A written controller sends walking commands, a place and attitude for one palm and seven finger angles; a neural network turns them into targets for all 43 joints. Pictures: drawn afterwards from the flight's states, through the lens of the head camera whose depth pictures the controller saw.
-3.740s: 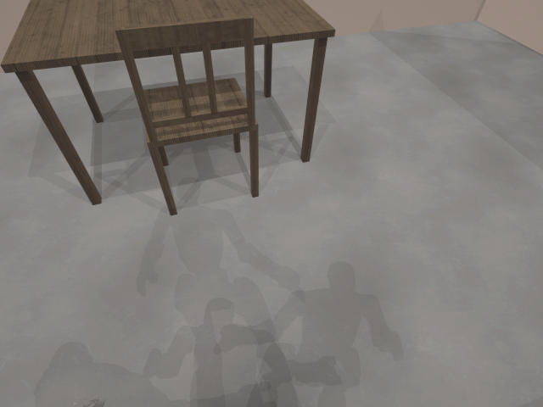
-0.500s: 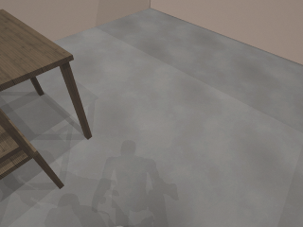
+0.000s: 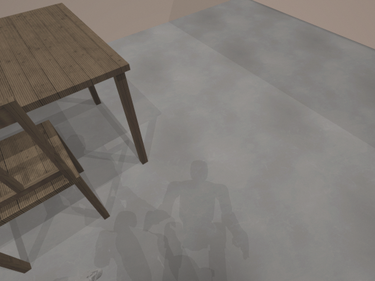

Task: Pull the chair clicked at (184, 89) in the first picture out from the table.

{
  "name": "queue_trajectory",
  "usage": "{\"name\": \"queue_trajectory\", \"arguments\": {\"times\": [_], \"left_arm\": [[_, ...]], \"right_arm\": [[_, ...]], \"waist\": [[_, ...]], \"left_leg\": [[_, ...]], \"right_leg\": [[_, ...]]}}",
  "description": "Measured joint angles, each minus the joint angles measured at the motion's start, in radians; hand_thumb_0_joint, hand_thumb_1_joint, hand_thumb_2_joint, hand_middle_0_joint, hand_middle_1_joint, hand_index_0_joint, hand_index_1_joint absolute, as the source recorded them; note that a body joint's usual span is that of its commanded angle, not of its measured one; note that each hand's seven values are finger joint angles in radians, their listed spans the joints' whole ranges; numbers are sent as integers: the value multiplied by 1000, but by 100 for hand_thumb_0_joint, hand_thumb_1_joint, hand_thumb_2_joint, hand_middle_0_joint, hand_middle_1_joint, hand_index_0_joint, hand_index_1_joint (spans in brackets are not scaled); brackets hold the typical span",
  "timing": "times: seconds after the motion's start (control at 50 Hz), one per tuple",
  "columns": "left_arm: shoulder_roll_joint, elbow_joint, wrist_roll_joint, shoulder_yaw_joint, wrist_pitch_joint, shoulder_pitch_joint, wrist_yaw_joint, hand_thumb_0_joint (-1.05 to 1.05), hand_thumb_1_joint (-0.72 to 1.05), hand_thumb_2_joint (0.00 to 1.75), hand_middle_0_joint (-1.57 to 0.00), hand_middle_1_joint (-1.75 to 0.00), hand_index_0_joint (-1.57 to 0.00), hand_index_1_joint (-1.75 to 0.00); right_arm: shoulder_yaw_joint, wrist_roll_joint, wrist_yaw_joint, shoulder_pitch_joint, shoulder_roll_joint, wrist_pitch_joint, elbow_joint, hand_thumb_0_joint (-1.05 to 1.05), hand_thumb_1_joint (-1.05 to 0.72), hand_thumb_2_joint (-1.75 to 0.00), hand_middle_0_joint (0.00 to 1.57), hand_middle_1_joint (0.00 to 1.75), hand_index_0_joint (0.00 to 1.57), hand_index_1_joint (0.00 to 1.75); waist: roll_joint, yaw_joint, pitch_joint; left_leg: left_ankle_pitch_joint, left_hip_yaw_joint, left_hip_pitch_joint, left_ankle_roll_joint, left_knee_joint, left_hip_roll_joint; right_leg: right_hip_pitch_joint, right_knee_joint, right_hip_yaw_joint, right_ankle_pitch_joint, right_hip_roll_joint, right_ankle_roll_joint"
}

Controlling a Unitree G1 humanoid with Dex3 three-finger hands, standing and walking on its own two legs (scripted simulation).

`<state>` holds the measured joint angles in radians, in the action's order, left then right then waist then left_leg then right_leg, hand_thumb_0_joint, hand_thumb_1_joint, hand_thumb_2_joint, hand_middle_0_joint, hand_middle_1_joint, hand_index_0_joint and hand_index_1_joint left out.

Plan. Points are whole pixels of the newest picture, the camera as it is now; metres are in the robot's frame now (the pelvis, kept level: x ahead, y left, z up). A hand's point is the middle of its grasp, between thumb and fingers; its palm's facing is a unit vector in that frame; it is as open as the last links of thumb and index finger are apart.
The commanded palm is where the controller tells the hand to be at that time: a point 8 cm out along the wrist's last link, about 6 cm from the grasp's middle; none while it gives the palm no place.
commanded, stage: turn to face it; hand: left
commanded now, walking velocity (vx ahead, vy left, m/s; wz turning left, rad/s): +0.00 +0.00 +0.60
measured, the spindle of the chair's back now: out of the picture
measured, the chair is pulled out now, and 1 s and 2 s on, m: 0.00 0.00 0.00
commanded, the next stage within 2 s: take the last steps up to it in 0.92 s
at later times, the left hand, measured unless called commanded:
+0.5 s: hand out of the picture -0.05 +0.23 -0.18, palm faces +0.37 -0.89 -0.27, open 7.4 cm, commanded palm none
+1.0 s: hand out of the picture -0.04 +0.17 -0.14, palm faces +0.54 -0.80 -0.27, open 7.4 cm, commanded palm none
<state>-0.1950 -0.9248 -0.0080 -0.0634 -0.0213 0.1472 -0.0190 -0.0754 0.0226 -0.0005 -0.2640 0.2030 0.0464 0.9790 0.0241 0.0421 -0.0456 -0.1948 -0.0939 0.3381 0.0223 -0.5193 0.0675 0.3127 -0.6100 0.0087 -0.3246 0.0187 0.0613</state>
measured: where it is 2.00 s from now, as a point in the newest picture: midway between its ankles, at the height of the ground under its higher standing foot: outside the picture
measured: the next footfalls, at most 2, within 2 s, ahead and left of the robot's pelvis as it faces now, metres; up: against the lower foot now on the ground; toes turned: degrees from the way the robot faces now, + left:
right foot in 0.02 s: +0.05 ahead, -0.13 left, +0.00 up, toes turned +0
left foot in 0.44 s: -0.02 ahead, +0.13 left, +0.00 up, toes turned +24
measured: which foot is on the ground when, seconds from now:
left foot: down 0.00-0.02, up 0.04-0.42, down 0.44-0.82, up 0.84-1.00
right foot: up 0.00-0.00, down 0.02-0.44, up 0.46-0.80, down 0.82-1.00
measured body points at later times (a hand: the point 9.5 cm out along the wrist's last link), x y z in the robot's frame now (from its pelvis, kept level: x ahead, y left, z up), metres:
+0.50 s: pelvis -0.01 +0.01 -0.01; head +0.02 +0.04 +0.43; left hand -0.07 +0.28 -0.16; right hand +0.21 -0.20 -0.13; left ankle -0.05 +0.12 -0.73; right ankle +0.00 -0.13 -0.70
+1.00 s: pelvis +0.00 -0.03 +0.01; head +0.04 -0.04 +0.45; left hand -0.06 +0.21 -0.12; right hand +0.19 -0.21 -0.16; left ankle -0.10 +0.08 -0.65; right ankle +0.06 -0.10 -0.73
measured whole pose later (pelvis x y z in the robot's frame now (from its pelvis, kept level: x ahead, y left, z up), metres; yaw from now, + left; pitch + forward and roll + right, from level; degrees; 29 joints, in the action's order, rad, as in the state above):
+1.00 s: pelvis +0.00 -0.03 +0.01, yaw +33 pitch -1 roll +2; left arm -0.16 -0.90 -0.02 -0.02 -0.01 0.23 -0.02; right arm -0.08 0.02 -0.02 -0.19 0.24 0.08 0.96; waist 0.04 0.01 -0.06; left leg -0.39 -0.03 0.46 -0.04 -1.13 0.01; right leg 0.22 -0.52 0.14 -0.28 0.07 -0.04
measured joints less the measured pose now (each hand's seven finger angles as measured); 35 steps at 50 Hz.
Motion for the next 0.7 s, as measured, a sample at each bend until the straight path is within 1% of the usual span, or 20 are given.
{"name": "queue_trajectory", "arguments": {"times": [0.02,0.04,0.06,0.08,0.12,0.14,0.18,0.24,0.34,0.38,0.4,0.42,0.44,0.46,0.48,0.5,0.52,0.56,0.62,0.7], "left_arm": [[-2,12,-3,2,9,2,-2,1,91,90,-20,-30,-20,-30],[3,16,-7,5,14,-1,-4,1,91,90,-20,-30,-20,-30],[6,22,-9,9,15,-1,-4,1,91,90,-20,-30,-20,-30],[9,28,-11,12,15,2,-5,0,91,90,-20,-30,-20,-30],[12,34,-12,16,15,11,-7,0,91,90,-20,-30,-20,-30],[13,35,-13,19,15,15,-7,0,91,90,-20,-30,-20,-30],[13,36,-15,23,16,22,-7,0,91,90,-20,-30,-20,-30],[10,37,-19,28,15,34,-3,1,91,90,-20,-30,-20,-30],[-6,33,-24,30,10,61,7,0,90,90,-21,-30,-20,-30],[-20,28,-25,25,5,73,9,0,90,90,-21,-30,-20,-30],[-29,24,-24,21,1,80,10,0,90,90,-21,-30,-20,-30],[-39,22,-21,17,-3,89,11,0,90,90,-21,-30,-20,-30],[-47,23,-17,12,-8,102,13,0,90,90,-21,-30,-20,-30],[-62,18,-13,5,-17,102,14,1,90,90,-21,-30,-20,-30],[-76,13,-13,0,-30,99,12,1,91,90,-21,-30,-20,-30],[-87,6,-13,-5,-40,97,8,1,91,90,-20,-30,-20,-30],[-93,-1,-11,-9,-47,93,6,1,91,90,-20,-30,-20,-30],[-101,-7,-9,-15,-49,85,8,1,91,90,-20,-30,-20,-30],[-100,2,-7,-15,-42,78,15,1,91,90,-20,-30,-19,-30],[-83,14,-5,-6,-38,65,16,1,91,90,-20,-30,-19,-30]], "right_arm": [[-4,-4,-2,-4,5,3,-5,0,-91,-90,20,30,21,30],[-10,-6,-3,3,15,8,-6,0,-91,-90,20,30,21,30],[-15,-4,-4,8,23,14,-7,0,-91,-90,20,30,21,30],[-20,-2,-5,13,29,21,-11,0,-91,-90,20,30,21,30],[-25,1,-10,25,42,29,-18,1,-91,-90,20,30,20,30],[-27,2,-13,32,47,31,-23,1,-91,-90,20,30,20,30],[-28,2,-18,46,55,33,-33,1,-91,-90,20,30,20,30],[-25,1,-23,71,62,40,-43,1,-91,-90,20,30,20,30],[-12,-3,-28,125,69,42,-60,1,-91,-90,19,30,20,30],[-5,-5,-29,145,69,37,-73,1,-91,-90,19,30,20,30],[-2,-6,-29,152,68,32,-81,1,-91,-90,19,30,20,30],[2,-5,-30,155,69,24,-91,1,-91,-90,19,30,20,30],[5,-3,-32,155,76,13,-104,1,-91,-90,19,30,20,30],[6,-3,-31,162,71,2,-109,0,-91,-90,19,30,20,30],[11,-5,-29,166,64,-7,-112,0,-91,-90,20,30,20,30],[17,-6,-26,165,58,-14,-115,0,-91,-90,20,30,20,30],[21,-5,-22,160,53,-18,-117,0,-91,-90,20,30,20,30],[27,-2,-14,149,44,-17,-115,0,-91,-90,20,30,20,30],[33,-1,-11,137,36,-9,-104,0,-91,-90,20,30,21,30],[35,1,-11,121,26,-2,-91,0,-90,-90,20,30,21,30]], "waist": [[2,-4,5],[17,-7,1],[26,-5,-3],[27,-5,-4],[24,-4,-7],[22,-3,-10],[12,-3,-15],[-5,-10,-24],[-32,-38,-41],[-44,-51,-47],[-50,-54,-48],[-56,-56,-47],[-50,-57,-38],[-64,-59,-43],[-77,-65,-51],[-81,-70,-54],[-80,-69,-54],[-75,-68,-54],[-63,-68,-49],[-41,-55,-41]], "left_leg": [[-17,-7,20,-9,-36,7],[-96,-10,48,-20,-105,3],[-176,1,81,-30,-201,2],[-228,19,114,-37,-305,1],[-242,61,166,-54,-491,-17],[-232,77,181,-63,-554,-30],[-220,101,189,-78,-608,-57],[-224,120,165,-92,-574,-88],[-249,149,80,-90,-394,-111],[-247,167,37,-81,-306,-110],[-225,177,9,-76,-244,-107],[-171,187,-27,-68,-161,-104],[-107,184,-54,-36,-90,-107],[-112,180,-41,-12,-104,-96],[-130,175,-31,-3,-126,-90],[-143,168,-30,-1,-134,-88],[-145,157,-33,-2,-127,-87],[-124,134,-48,-9,-89,-82],[-86,109,-71,-7,-30,-70],[-60,77,-82,-11,9,-55]], "right_leg": [[-28,67,2,27,3,-18],[-26,60,16,34,-2,-40],[-29,48,33,32,1,-56],[-37,47,47,29,10,-67],[-61,62,73,30,29,-76],[-72,70,85,32,38,-76],[-90,80,109,33,58,-76],[-102,80,146,26,88,-72],[-94,49,202,7,132,-56],[-83,24,224,-7,150,-44],[-76,5,236,-17,161,-36],[-65,-24,247,-32,172,-27],[-38,-75,252,-49,177,-18],[-1,-160,219,-121,182,-3],[39,-254,170,-185,171,5],[74,-340,131,-218,152,11],[104,-409,103,-223,134,16],[146,-486,67,-179,111,22],[166,-470,40,-119,94,26],[133,-342,23,-113,70,24]]}}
